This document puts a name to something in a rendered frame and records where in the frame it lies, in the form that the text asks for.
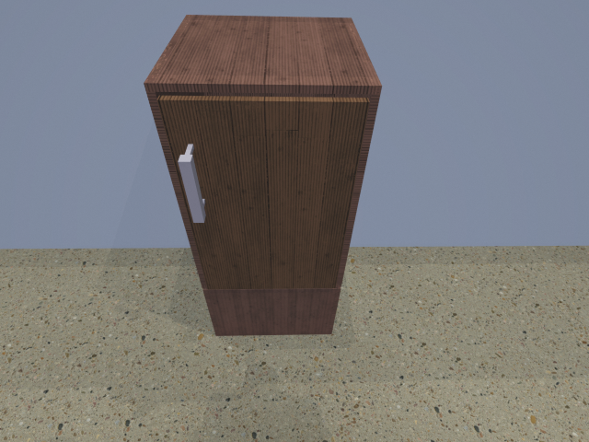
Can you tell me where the handle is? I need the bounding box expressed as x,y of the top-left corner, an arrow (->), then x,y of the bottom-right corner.
178,144 -> 206,223

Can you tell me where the cupboard door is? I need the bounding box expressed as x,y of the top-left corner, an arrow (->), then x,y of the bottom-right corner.
157,96 -> 370,289

